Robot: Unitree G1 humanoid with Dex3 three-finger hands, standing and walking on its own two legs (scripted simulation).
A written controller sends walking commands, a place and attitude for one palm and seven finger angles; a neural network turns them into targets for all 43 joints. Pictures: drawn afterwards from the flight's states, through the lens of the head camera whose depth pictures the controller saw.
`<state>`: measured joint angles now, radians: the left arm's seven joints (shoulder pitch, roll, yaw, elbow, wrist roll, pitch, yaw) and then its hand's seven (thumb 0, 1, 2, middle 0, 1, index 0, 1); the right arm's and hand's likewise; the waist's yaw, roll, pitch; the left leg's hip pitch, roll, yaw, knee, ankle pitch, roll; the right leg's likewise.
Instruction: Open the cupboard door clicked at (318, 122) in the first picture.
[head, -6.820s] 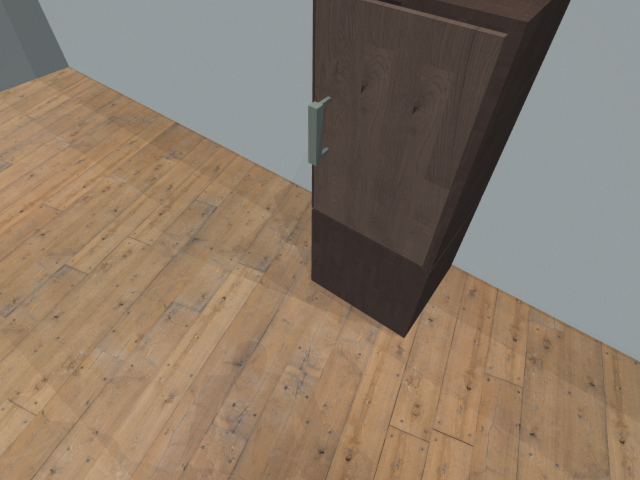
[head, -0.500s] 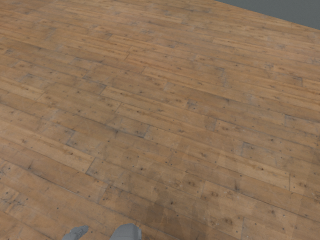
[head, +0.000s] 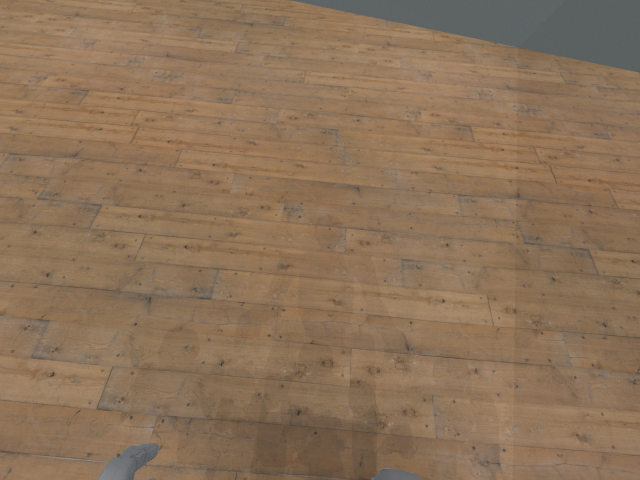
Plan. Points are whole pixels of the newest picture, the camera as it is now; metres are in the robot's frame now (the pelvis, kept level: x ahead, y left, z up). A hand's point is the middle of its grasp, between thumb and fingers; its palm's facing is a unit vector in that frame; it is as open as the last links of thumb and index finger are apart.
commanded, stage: turn to face it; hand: left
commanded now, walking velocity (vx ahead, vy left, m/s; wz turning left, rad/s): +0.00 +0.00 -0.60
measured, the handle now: out of the picture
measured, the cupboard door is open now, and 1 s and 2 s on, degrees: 0 0 0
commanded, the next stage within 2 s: none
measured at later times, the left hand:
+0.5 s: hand (204, 455) +0.17 +0.17 -0.19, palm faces -0.27 -0.94 -0.19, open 7.4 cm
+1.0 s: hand (281, 411) +0.23 +0.07 -0.16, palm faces -0.57 -0.78 -0.26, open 7.4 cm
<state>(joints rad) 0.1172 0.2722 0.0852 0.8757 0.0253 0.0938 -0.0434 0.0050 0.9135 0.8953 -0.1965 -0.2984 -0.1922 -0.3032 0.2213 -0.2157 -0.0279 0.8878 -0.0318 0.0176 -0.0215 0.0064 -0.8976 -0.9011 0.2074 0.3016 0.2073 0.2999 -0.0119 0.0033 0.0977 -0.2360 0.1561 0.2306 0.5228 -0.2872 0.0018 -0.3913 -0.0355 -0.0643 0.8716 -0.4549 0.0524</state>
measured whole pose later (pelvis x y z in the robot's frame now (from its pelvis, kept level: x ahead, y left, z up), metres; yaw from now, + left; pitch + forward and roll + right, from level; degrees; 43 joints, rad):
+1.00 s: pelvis +0.03 -0.05 -0.01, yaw -35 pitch +2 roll +0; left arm 0.17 0.22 0.04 0.88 0.02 0.04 -0.01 0.00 0.91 0.89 -0.20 -0.30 -0.20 -0.30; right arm 0.17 -0.27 -0.05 0.90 -0.02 0.06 -0.02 0.01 -0.90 -0.90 0.20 0.30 0.20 0.30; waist -0.02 0.03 0.09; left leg -0.50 0.09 0.03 1.08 -0.42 -0.10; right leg -0.26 0.03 0.01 0.52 -0.29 -0.04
